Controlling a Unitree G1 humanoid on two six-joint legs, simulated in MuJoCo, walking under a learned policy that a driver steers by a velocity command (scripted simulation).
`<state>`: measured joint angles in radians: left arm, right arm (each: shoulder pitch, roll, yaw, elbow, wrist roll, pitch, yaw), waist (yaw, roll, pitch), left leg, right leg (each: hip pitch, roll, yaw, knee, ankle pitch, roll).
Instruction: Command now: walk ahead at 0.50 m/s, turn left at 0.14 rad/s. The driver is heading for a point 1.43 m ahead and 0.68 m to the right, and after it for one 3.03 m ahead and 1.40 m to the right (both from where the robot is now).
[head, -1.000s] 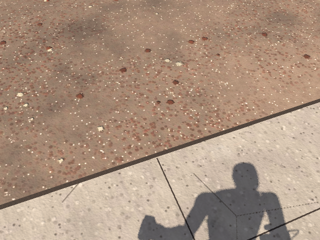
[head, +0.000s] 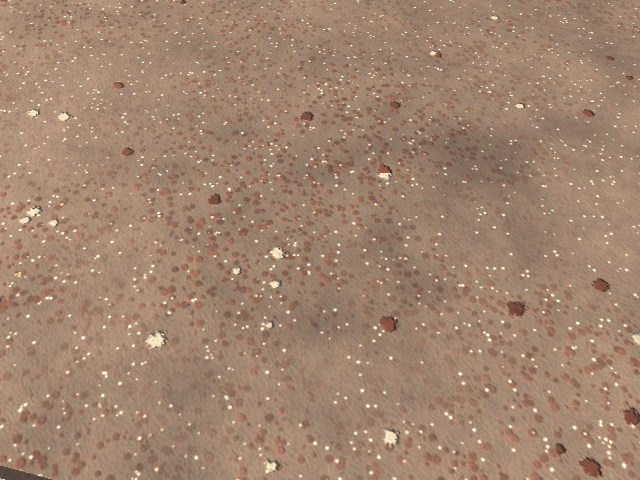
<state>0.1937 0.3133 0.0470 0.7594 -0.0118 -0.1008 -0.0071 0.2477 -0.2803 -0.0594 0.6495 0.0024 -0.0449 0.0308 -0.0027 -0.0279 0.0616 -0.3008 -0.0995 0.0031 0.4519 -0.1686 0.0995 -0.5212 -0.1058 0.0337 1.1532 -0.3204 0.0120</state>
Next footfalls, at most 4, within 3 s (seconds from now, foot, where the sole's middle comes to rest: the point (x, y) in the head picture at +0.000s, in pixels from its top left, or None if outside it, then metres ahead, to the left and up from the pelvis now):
0.38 right None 0.39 -0.17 -0.77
0.84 left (339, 362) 0.70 -0.03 -0.77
1.36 right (501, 332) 0.79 -0.41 -0.77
1.88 left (506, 213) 1.15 -0.50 -0.77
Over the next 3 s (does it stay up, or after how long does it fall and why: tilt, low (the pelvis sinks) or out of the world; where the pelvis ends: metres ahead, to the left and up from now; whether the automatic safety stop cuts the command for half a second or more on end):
stays up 1.48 -0.73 -0.01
